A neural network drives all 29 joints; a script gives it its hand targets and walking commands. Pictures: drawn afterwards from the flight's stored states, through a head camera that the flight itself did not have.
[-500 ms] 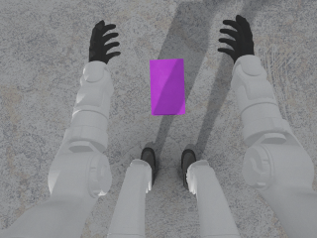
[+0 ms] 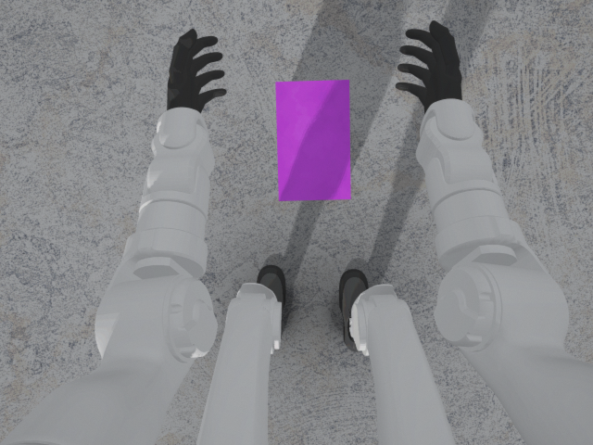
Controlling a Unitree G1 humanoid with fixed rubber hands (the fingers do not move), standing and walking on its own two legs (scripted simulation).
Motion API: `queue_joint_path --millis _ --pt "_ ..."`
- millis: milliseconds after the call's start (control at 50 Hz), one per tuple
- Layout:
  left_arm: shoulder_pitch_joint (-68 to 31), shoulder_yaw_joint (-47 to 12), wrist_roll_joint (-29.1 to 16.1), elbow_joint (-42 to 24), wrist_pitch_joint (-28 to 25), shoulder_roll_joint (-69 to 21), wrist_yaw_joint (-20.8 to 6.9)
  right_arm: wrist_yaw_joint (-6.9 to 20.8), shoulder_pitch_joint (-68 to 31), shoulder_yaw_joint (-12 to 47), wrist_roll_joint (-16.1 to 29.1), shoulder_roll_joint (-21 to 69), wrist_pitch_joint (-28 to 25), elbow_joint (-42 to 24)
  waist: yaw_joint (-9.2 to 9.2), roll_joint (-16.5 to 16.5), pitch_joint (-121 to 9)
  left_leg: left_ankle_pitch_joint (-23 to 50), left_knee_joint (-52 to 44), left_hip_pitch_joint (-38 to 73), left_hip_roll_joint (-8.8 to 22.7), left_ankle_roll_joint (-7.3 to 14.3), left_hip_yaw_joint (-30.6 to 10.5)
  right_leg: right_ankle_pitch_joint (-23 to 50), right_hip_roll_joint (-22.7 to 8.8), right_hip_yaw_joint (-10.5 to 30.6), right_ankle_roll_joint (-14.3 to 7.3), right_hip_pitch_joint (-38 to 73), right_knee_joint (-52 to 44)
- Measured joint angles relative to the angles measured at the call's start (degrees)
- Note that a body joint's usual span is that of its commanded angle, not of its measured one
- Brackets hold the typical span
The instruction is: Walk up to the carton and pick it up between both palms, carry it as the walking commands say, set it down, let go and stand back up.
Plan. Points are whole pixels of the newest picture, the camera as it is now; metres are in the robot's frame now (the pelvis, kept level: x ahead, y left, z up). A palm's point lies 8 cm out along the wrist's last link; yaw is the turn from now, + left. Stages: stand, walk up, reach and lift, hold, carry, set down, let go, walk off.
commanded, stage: reach and lift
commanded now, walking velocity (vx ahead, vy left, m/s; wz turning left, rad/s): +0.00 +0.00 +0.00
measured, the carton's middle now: (312, 147) +0.50 +0.01 -0.52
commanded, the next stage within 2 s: none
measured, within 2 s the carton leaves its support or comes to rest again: neither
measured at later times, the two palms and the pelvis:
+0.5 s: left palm (215, 130) +0.49 +0.17 -0.30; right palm (397, 122) +0.51 -0.12 -0.31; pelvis -0.04 +0.00 -0.15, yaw +0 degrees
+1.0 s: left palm (233, 132) +0.51 +0.16 -0.42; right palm (382, 136) +0.51 -0.13 -0.43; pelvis -0.05 +0.00 -0.24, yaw +0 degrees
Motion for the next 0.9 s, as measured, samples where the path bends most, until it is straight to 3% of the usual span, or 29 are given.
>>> queue_joint_path --millis 220,380,520,660,820,900 --pt "-5.28 -4.32 -5.48 -0.15 0.61 3.43 2.72 -2.93 -6.08 6.93 5.39 -3.99 2.1 0.17 0.06 -0.11 4.65 -5.35 18.53 -12.62 0.3 0.03 1.07 -5.43 0.4 0.12 -0.18 -13.07 19.1" --pt "-8.57 -6.43 -8.85 5.01 0.64 5.35 3.23 -4.19 -6.85 11.43 9.34 -5.14 2.82 0.77 0.63 -0.64 6.49 -7.07 27.8 -18.89 0.34 -0.38 0.69 -7.22 0.47 -0.75 -0.42 -19.17 28.25" --pt "-12.89 -9.2 -10.95 8.75 0.33 8.11 2.95 -3.73 -13.32 11.7 10.0 -6.84 2.73 7.65 0.56 0.32 9.72 -6.68 33.79 -23.67 -0.11 -0.24 1.06 -7.3 -0.04 -0.81 -0.24 -23.77 34.51" --pt "-18.09 -10.5 -12.33 12.68 0.14 7.68 2.94 -3.08 -16.22 13.12 11.91 -8.91 2.38 8.85 0.03 0.1 15.52 -6.56 39.53 -27.47 0.1 0.35 1.2 -7.11 0.06 -1.08 0.24 -27.26 39.85" --pt "-25.76 -14.83 -16.18 12.94 -0.97 11.45 4.47 -3.23 -25.01 17.86 17.8 -12.46 2.05 10.62 -0.09 -0.24 33.01 -7.7 46.83 -24.02 0.54 0.89 1.81 -8.21 0.3 -1.02 0.72 -23.75 47.04" --pt "-25.19 -18.14 -19.3 15.02 -0.77 13.16 4.67 -3.04 -24.15 19.44 19.86 -11.93 1.73 11.64 0.14 0.74 33.05 -8.65 49.8 -25.66 0.9 1.31 2.55 -9.08 0.53 -0.56 0.87 -25.58 50.16"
